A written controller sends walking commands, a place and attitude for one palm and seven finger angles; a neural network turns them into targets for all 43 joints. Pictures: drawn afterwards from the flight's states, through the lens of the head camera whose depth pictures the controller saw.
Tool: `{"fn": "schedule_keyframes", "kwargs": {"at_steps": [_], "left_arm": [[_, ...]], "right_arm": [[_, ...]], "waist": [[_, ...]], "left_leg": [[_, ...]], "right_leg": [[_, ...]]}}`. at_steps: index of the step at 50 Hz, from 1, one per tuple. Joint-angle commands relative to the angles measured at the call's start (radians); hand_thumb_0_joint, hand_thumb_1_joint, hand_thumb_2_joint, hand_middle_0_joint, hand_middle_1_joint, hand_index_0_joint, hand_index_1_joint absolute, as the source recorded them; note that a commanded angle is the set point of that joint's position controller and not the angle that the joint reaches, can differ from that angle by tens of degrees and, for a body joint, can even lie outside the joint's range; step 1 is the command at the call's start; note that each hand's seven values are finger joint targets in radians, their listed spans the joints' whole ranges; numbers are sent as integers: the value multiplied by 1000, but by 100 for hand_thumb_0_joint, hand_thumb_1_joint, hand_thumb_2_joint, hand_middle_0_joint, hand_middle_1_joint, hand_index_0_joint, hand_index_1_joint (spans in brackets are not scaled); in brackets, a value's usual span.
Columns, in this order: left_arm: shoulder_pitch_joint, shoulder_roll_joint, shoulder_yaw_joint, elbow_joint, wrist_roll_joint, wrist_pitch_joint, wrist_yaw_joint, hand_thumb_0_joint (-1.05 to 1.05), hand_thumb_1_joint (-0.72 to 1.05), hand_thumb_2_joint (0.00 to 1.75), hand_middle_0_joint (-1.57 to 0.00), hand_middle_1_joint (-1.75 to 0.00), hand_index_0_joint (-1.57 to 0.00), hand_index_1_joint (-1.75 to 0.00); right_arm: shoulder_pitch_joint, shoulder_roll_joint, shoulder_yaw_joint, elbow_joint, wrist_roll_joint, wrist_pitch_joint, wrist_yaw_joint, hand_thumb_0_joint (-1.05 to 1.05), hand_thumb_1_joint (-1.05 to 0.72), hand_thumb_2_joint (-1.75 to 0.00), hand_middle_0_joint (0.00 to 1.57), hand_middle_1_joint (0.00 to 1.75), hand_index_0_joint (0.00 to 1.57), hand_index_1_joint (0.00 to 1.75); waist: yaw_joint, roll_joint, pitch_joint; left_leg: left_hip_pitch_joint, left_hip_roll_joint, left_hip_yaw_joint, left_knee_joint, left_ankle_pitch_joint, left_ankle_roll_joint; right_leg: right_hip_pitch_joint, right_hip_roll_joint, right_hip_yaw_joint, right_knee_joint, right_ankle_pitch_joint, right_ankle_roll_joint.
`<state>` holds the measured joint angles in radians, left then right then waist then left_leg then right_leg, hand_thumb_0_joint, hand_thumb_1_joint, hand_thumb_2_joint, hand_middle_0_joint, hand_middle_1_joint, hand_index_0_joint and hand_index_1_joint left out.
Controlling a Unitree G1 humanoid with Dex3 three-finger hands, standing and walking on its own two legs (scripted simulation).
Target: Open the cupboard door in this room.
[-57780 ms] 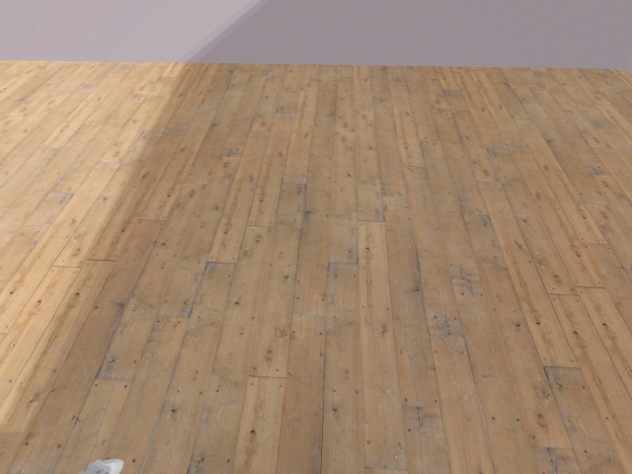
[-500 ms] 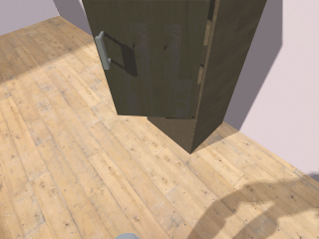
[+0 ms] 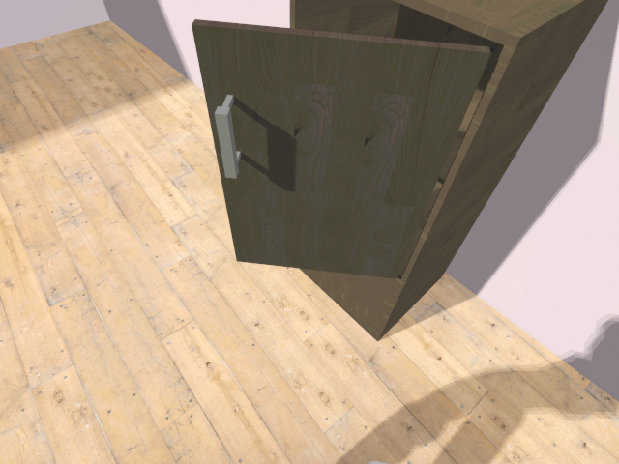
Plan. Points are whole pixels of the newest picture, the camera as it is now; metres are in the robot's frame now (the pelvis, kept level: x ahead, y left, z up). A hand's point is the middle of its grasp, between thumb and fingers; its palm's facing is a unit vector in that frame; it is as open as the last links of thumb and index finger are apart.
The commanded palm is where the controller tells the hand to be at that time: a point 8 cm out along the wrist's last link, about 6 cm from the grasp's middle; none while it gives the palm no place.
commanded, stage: come to a stop and stand still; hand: left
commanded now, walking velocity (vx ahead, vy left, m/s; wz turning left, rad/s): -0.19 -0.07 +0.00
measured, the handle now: (230, 137) +0.59 +0.19 +0.07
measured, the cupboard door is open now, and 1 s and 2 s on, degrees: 41 41 41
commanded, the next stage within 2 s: look again from close up in 0.94 s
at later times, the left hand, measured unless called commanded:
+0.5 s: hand out of the picture +0.06 +0.16 -0.17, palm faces +0.05 -0.98 -0.21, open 7.3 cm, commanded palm none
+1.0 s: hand out of the picture +0.01 +0.20 -0.17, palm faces -0.03 -0.97 -0.25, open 7.4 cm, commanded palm none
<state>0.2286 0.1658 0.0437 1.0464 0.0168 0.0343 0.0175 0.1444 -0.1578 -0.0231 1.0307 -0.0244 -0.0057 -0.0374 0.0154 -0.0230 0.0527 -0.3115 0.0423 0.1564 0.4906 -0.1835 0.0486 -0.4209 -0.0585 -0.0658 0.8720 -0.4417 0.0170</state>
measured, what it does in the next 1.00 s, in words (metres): steps on the spot: right foot, then left foot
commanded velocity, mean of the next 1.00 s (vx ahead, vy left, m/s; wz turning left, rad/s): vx -0.02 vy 0.04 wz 0.00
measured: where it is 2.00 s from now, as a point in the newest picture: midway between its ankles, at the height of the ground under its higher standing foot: outside the picture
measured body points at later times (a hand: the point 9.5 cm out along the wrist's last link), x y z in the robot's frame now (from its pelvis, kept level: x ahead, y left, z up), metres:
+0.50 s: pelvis +0.00 -0.03 +0.00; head +0.03 -0.02 +0.45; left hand +0.06 +0.21 -0.16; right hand +0.04 -0.27 -0.16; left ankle -0.02 +0.09 -0.74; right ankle +0.00 -0.14 -0.74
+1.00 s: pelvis +0.00 +0.01 +0.00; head +0.01 +0.00 +0.45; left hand +0.01 +0.25 -0.15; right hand +0.03 -0.23 -0.16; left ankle -0.02 +0.09 -0.74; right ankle +0.00 -0.14 -0.74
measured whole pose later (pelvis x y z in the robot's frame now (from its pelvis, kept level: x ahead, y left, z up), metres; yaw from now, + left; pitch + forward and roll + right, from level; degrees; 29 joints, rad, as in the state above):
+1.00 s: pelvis +0.00 +0.01 +0.00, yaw -2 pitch +0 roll +1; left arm 0.27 0.20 -0.02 1.07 0.02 0.01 0.02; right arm 0.25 -0.20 0.01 1.02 -0.02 -0.02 -0.01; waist 0.01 0.01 0.04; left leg -0.18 -0.03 0.12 0.45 -0.27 0.06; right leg -0.25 -0.08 -0.02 0.50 -0.24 0.04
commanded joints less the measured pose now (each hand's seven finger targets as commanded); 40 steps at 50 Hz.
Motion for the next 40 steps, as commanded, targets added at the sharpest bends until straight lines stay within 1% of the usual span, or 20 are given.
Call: {"fn": "schedule_keyframes", "kwargs": {"at_steps": [1,3,6,7,8,9,10,13,17,20,22,23,24,25,27,29,31,33,35,40], "left_arm": [[85,66,28,-56,8,12,0,0,90,90,-20,-30,-20,-30],[73,61,30,-74,5,11,0,0,90,90,-20,-30,-20,-30],[109,76,31,-78,5,-5,4,0,90,90,-20,-30,-20,-30],[114,113,35,-84,9,-15,7,0,90,90,-20,-30,-20,-30],[83,184,42,-93,18,-25,13,0,90,90,-20,-30,-20,-30],[58,209,34,-100,10,-33,11,0,90,90,-20,-30,-20,-30],[37,194,32,-100,9,-40,16,0,90,90,-20,-30,-20,-30],[-26,160,19,-95,3,-46,22,0,90,90,-20,-30,-20,-30],[15,191,31,-73,4,-49,24,0,90,90,-20,-30,-20,-30],[24,199,35,-49,3,-47,22,0,90,90,-20,-30,-20,-30],[-7,186,31,-42,-5,-43,22,0,90,90,-20,-30,-20,-30],[-14,164,27,-44,-11,-40,18,0,90,90,-20,-30,-20,-30],[72,149,7,-40,-5,-60,63,0,90,90,-20,-30,-20,-30],[48,187,14,-88,2,-63,60,0,90,90,-20,-30,-20,-30],[-1,174,2,-105,9,-47,44,0,90,90,-20,-30,-20,-30],[19,130,-13,-104,7,-29,32,0,90,90,-20,-30,-20,-30],[41,118,-22,-91,9,-29,21,0,90,90,-20,-30,-20,-30],[60,113,-25,-80,5,-30,15,0,90,90,-20,-30,-20,-30],[63,114,-29,-76,5,-30,13,0,90,90,-20,-30,-20,-30],[75,126,-32,-58,5,-40,11,0,90,90,-20,-30,-20,-30]], "right_arm": [[64,-193,-58,-32,-6,10,-16,0,-90,-90,20,30,20,30],[56,-203,-65,-37,-7,15,-13,0,-90,-90,20,30,20,30],[64,-189,-69,-43,2,21,-6,0,-90,-90,20,30,20,30],[77,-165,-68,-46,8,23,0,0,-90,-90,20,30,20,30],[99,-104,-61,-60,18,28,9,0,-90,-90,20,30,20,30],[80,-85,-51,-69,20,43,19,0,-90,-90,20,30,20,30],[46,-77,-53,-73,15,59,17,0,-90,-90,20,30,20,30],[77,-85,-47,-38,16,61,18,0,-90,-90,20,30,20,30],[60,-83,-37,-36,18,52,23,0,-90,-90,20,30,20,30],[84,-74,-32,-25,19,43,20,0,-90,-90,20,30,20,30],[143,-67,-28,1,17,36,17,0,-90,-90,20,30,20,30],[162,-86,-29,9,14,25,16,0,-90,-90,20,30,20,30],[100,-149,-41,-74,13,4,20,0,-90,-90,20,30,20,30],[154,-100,-33,-98,9,7,22,0,-90,-90,20,30,20,30],[145,-93,-17,-122,5,1,29,0,-90,-90,20,30,20,30],[130,-137,-13,-139,3,-8,22,0,-90,-90,20,30,20,30],[115,-139,-10,-154,5,-11,16,0,-90,-90,20,30,20,30],[119,-146,-10,-154,4,-14,17,0,-90,-90,20,30,20,30],[120,-160,-10,-147,5,-15,19,0,-90,-90,20,30,20,30],[124,-168,-4,-115,6,-26,18,0,-90,-90,20,30,20,30]], "waist": [[-15,172,-73],[-12,205,-98],[9,157,-108],[10,57,-128],[-12,-157,-119],[0,-176,-91],[5,-151,-86],[-25,-134,-68],[15,-120,-85],[13,-136,-101],[-17,-122,-87],[-21,-49,-91],[-6,119,-116],[-26,99,-164],[-31,136,-64],[-9,218,19],[7,139,41],[-2,66,15],[-4,59,31],[-6,33,-5]], "left_leg": [[41,322,-232,-155,377,131],[64,306,-224,-130,406,119],[49,246,-197,-38,345,70],[17,179,-159,38,213,17],[-76,46,-50,159,-87,-53],[-72,-27,-76,322,-360,-76],[-97,-25,-143,435,-408,-71],[-145,-19,-166,513,-312,-89],[-111,-29,-138,326,-311,-102],[-37,-42,-112,129,-247,-102],[109,-38,-110,-66,-78,-90],[186,6,-141,-121,40,-69],[127,58,-108,33,62,-70],[63,35,-118,39,-71,-51],[45,45,-179,-29,-34,-36],[-17,122,-271,-140,52,8],[-37,113,-266,-155,5,26],[-15,92,-251,-172,-119,16],[-14,89,-253,-205,-201,13],[47,81,-237,-203,-118,12]], "right_leg": [[53,6,22,-19,-15,-8],[86,16,13,-95,24,-10],[209,24,1,-342,219,-20],[261,-38,88,-462,392,-36],[285,-222,271,-513,577,-105],[183,-333,296,-566,625,-194],[162,-320,316,-565,663,-219],[250,-246,207,-501,830,-202],[358,-254,204,-488,870,-200],[381,-236,205,-463,846,-189],[280,-204,185,-446,677,-142],[221,-158,153,-416,558,-100],[273,-136,169,-351,738,-76],[292,-158,187,-362,592,-98],[178,-101,121,-338,299,-84],[154,-1,29,-300,110,-44],[169,3,31,-323,127,-43],[175,-10,56,-355,159,-45],[162,-14,64,-368,164,-42],[172,-29,82,-396,227,-41]]}}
